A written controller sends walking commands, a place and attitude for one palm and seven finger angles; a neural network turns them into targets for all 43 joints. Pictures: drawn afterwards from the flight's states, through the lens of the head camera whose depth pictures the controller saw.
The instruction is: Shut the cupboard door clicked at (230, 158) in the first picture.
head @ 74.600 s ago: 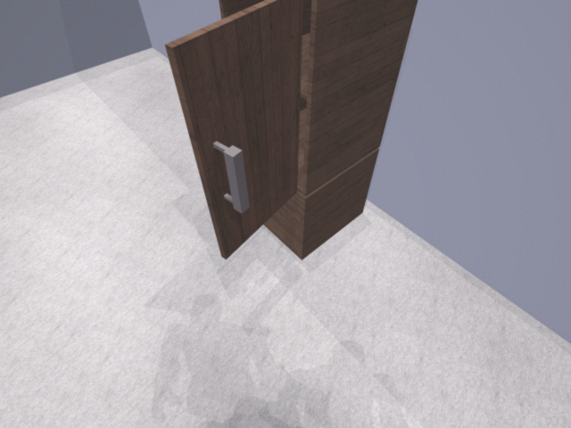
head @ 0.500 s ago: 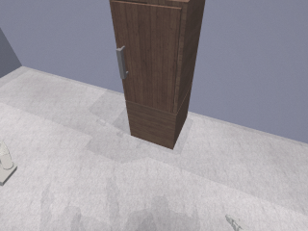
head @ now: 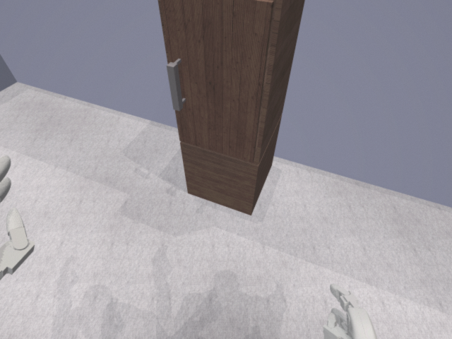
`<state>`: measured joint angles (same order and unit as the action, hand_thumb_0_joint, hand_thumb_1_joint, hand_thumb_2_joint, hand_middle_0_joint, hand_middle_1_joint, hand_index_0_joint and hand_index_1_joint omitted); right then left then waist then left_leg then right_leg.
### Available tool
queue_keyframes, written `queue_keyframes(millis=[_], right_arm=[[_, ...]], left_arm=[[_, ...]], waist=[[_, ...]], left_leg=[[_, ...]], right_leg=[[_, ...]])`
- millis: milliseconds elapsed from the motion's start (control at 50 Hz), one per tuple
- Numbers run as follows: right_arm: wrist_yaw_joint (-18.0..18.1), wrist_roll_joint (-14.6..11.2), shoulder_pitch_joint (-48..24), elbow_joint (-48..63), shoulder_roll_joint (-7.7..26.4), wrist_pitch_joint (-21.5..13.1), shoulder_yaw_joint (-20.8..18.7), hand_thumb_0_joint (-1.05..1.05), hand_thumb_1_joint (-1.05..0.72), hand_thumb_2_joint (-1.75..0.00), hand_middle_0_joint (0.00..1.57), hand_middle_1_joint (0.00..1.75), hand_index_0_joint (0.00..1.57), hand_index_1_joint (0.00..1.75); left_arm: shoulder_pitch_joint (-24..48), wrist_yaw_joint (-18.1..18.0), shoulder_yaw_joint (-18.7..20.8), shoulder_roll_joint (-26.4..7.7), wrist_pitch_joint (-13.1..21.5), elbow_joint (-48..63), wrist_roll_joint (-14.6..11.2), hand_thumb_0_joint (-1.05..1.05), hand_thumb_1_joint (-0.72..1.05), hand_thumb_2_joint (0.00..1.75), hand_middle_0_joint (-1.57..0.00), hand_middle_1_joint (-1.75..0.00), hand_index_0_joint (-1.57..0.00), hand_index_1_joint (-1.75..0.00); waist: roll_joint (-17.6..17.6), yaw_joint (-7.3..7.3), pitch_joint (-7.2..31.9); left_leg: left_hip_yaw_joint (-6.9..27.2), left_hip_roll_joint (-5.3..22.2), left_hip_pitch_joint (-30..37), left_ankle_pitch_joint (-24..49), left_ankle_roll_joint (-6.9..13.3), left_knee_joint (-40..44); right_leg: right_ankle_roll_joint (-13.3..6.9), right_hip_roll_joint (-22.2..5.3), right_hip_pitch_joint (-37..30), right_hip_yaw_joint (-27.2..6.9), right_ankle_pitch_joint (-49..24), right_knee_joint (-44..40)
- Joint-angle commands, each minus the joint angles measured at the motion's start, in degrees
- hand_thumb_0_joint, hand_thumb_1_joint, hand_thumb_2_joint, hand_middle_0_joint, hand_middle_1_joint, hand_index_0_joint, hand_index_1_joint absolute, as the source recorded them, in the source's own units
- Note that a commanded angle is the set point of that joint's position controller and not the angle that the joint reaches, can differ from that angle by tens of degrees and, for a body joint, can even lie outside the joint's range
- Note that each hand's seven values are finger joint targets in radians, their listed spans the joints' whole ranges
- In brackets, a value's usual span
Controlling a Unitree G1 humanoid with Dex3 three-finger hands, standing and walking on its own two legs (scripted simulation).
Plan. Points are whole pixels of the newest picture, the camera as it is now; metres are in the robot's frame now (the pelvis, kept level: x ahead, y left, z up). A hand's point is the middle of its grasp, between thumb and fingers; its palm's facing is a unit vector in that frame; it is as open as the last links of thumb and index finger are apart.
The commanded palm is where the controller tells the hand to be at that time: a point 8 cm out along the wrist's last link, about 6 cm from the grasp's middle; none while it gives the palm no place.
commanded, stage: stop stepping back and stand still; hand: left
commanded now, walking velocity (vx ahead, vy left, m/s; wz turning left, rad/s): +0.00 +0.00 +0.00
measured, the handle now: (178, 84) +0.91 +0.21 -0.04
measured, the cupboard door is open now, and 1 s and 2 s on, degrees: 0 0 0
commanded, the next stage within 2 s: let the arm hang, fingers relaxed in 0.24 s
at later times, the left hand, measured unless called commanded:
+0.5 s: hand (82, 323) +0.16 +0.26 -0.05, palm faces +0.07 -0.91 -0.42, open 7.4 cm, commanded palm none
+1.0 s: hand out of the picture -0.09 +0.20 -0.17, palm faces +0.04 -0.98 -0.21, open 7.3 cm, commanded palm none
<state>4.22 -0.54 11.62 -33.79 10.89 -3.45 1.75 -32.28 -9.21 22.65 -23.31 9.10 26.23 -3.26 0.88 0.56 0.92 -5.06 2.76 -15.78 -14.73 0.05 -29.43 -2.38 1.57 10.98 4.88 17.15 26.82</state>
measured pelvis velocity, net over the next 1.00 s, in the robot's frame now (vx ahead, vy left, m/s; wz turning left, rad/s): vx -0.03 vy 0.02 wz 0.00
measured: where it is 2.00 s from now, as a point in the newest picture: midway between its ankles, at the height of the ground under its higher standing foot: outside the picture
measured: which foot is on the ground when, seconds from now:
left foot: down 0.00-1.00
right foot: down 0.00-1.00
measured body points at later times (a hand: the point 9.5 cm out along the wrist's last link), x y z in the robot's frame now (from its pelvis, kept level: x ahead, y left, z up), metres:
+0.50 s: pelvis -0.03 +0.02 -0.01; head -0.03 -0.01 +0.44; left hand +0.15 +0.31 -0.02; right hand +0.14 -0.24 -0.12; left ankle +0.01 +0.11 -0.74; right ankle -0.03 -0.09 -0.74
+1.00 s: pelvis -0.03 +0.02 +0.01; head -0.02 +0.01 +0.46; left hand -0.09 +0.25 -0.15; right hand -0.07 -0.19 -0.16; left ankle +0.01 +0.11 -0.74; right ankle -0.03 -0.09 -0.74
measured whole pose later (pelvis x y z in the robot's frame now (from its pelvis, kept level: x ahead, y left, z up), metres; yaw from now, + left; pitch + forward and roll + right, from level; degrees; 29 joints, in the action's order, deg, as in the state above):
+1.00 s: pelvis -0.03 +0.02 +0.01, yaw +0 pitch -1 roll -1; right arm 1.4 0.8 19.4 -64.8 7.9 1.4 0.9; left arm -21.5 -1.5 0.5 -9.0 -1.2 -66.6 0.6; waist 1.6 0.2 -2.1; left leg -5.6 0.7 -13.2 -9.6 2.2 -23.9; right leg -1.0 -0.2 9.2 4.6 12.7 23.1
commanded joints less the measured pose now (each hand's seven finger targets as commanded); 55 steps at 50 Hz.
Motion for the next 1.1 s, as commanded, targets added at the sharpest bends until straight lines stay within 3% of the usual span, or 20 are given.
queue_keyframes(millis=[0,300,320,340,360,380,420,460,480,520,560,660,780,880,960,1080], right_arm=[[1.2,0.1,-3.6,8.6,7.3,-2.1,-2.9,0.00,-0.90,-0.90,0.20,0.30,0.20,0.30],[1.5,0.1,-4.0,8.1,7.7,-2.4,-3.2,0.00,-0.90,-0.90,0.20,0.30,0.20,0.30],[-4.2,-1.2,-9.2,-1.4,18.0,-5.9,-4.9,0.00,-0.90,-0.90,0.20,0.30,0.20,0.30],[-4.5,-0.3,-4.5,-2.8,16.8,-2.8,-5.7,0.00,-0.90,-0.90,0.20,0.30,0.20,0.30],[-4.5,0.5,-2.6,-3.6,15.9,-1.6,-5.1,0.00,-0.90,-0.90,0.20,0.30,0.20,0.30],[-4.4,0.9,-2.4,-3.9,15.6,-0.5,-4.6,0.00,-0.90,-0.90,0.20,0.30,0.20,0.30],[-4.4,1.3,-3.4,-4.8,15.4,0.7,-3.5,0.00,-0.90,-0.90,0.20,0.30,0.20,0.30],[-4.4,1.6,-2.7,-6.9,14.3,1.8,-3.0,0.00,-0.90,-0.90,0.20,0.30,0.20,0.30],[-4.5,1.8,-1.9,-8.2,13.2,2.5,-2.6,0.00,-0.90,-0.90,0.20,0.30,0.20,0.30],[-4.5,2.1,-0.8,-11.0,11.0,3.5,-1.8,0.00,-0.90,-0.90,0.20,0.30,0.20,0.30],[-4.2,2.1,-0.9,-13.9,10.1,3.6,-1.5,0.00,-0.90,-0.90,0.20,0.30,0.20,0.30],[-3.2,2.0,1.5,-20.3,7.2,3.6,-1.7,0.00,-0.90,-0.90,0.20,0.30,0.20,0.30],[-2.5,1.4,6.7,-25.6,5.6,4.0,-2.2,0.00,-0.90,-0.90,0.20,0.30,0.20,0.30],[-2.2,1.4,9.5,-28.0,4.3,4.0,-2.2,0.00,-0.90,-0.90,0.20,0.30,0.20,0.30],[-2.1,1.5,11.0,-29.2,2.8,3.9,-2.1,0.00,-0.90,-0.90,0.20,0.30,0.20,0.30],[-2.1,1.5,11.3,-29.7,1.9,3.8,-2.2,0.00,-0.90,-0.90,0.20,0.30,0.20,0.30]], left_arm=[[1.4,-1.4,8.3,-11.0,3.6,11.8,-0.2,0.00,0.90,0.90,-0.20,-0.30,-0.20,-0.30],[1.7,-1.4,7.1,-10.0,3.7,10.9,0.0,0.00,0.90,0.90,-0.20,-0.30,-0.20,-0.30],[6.2,6.6,-18.5,-0.2,-4.2,-29.9,3.6,0.00,0.90,0.90,-0.20,-0.30,-0.20,-0.30],[7.5,8.1,-17.0,0.4,-8.9,-31.9,3.8,0.00,0.90,0.90,-0.20,-0.30,-0.20,-0.30],[9.1,8.6,-17.6,1.5,-9.5,-34.0,4.1,0.00,0.90,0.90,-0.20,-0.30,-0.20,-0.30],[11.0,8.9,-17.9,1.2,-9.4,-37.2,4.6,0.00,0.90,0.90,-0.20,-0.30,-0.20,-0.30],[13.0,9.2,-18.7,0.4,-9.2,-43.9,4.6,0.00,0.90,0.90,-0.20,-0.30,-0.20,-0.30],[15.3,9.1,-19.5,0.1,-9.0,-51.5,4.7,0.00,0.90,0.90,-0.20,-0.30,-0.20,-0.30],[16.0,8.8,-20.0,0.4,-9.2,-55.4,4.7,0.00,0.90,0.90,-0.20,-0.30,-0.20,-0.30],[17.5,8.5,-21.0,1.5,-9.5,-62.1,4.4,0.00,0.90,0.90,-0.20,-0.30,-0.20,-0.30],[17.4,8.4,-21.3,2.2,-9.6,-68.3,4.3,0.00,0.90,0.90,-0.20,-0.30,-0.20,-0.30],[13.3,8.1,-20.7,4.9,-9.0,-79.6,4.1,0.00,0.90,0.90,-0.20,-0.30,-0.20,-0.30],[11.6,7.9,-21.3,6.6,-8.7,-86.7,3.9,0.00,0.90,0.90,-0.20,-0.30,-0.20,-0.30],[9.3,7.6,-21.6,8.3,-8.8,-89.7,3.9,0.00,0.90,0.90,-0.20,-0.30,-0.20,-0.30],[8.6,7.3,-21.7,9.7,-8.9,-90.7,4.0,0.00,0.90,0.90,-0.20,-0.30,-0.20,-0.30],[7.2,7.1,-21.5,10.9,-8.9,-91.0,4.2,0.00,0.90,0.90,-0.20,-0.30,-0.20,-0.30]], waist=[[2.2,-0.08,7.6],[3.2,-0.34,5.5],[3.7,0.76,-1.5],[4.1,0.34,2.5],[3.0,0.07,2.5],[-1.3,-0.29,2.0],[-7.2,-0.95,1.3],[-11.7,-0.26,1.5],[-11.5,0.01,1.5],[-7.1,0.56,1.1],[-0.2,0.16,0.5],[8.3,-0.91,1.0],[1.2,-0.31,-3.3],[-1.4,-0.35,-4.8],[-2.7,-0.11,-5.3],[-1.2,-0.48,-6.7]], left_leg=[[5.6,3.6,2.2,19.2,0.5,3.0],[6.3,3.3,1.4,12.1,0.8,6.4],[6.1,4.6,-1.2,20.7,0.9,-1.8],[5.6,5.0,1.8,19.1,0.5,0.0],[7.0,5.8,-0.3,15.2,1.7,1.2],[8.6,6.3,-1.9,14.8,2.6,2.3],[9.7,5.8,-4.0,10.4,3.2,3.5],[8.9,3.8,-0.7,9.3,2.5,2.1],[8.2,2.9,0.9,8.9,2.1,1.6],[7.3,2.1,3.0,8.7,1.6,2.8],[8.1,2.9,2.7,8.0,1.6,6.2],[7.7,3.0,1.4,4.6,1.6,8.9],[7.8,3.6,2.9,2.9,1.7,10.0],[7.6,3.6,2.9,0.3,2.1,11.2],[7.5,3.6,2.7,-0.2,2.2,12.0],[7.5,3.4,1.8,-1.4,2.4,12.6]], right_leg=[[1.4,-6.3,-4.7,-6.9,-23.1,-2.3],[1.9,-5.0,-2.7,-6.5,-14.5,-5.0],[0.6,-9.0,4.7,-2.3,-19.2,1.9],[-0.1,-8.5,5.8,-6.1,-14.3,-0.1],[-0.2,-7.2,6.2,-4.6,-7.4,1.3],[-0.2,-5.8,5.4,-4.4,-4.6,2.4],[-0.2,-6.3,3.0,-5.5,-3.3,0.7],[-1.2,-8.5,4.8,-8.2,-4.1,-2.0],[-1.6,-9.4,5.7,-9.0,-3.5,-3.1],[-1.8,-9.8,6.3,-9.5,-2.1,-4.7],[-0.8,-8.2,4.5,-8.8,-1.3,-4.7],[-1.0,-7.8,-1.5,-7.9,-4.5,-7.1],[-1.0,-7.7,1.1,-7.2,-2.4,-10.2],[-0.9,-7.4,2.4,-7.0,-0.5,-10.4],[-0.6,-7.2,2.9,-7.2,-0.2,-9.8],[-0.3,-6.8,3.9,-6.7,-0.5,-9.0]])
